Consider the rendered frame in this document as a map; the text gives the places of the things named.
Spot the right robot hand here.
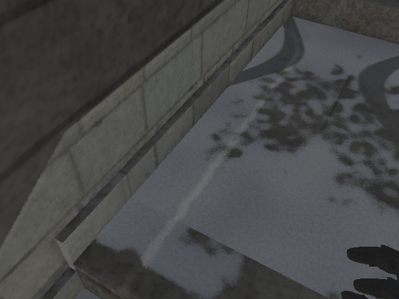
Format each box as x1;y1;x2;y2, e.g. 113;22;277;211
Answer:
341;245;399;299

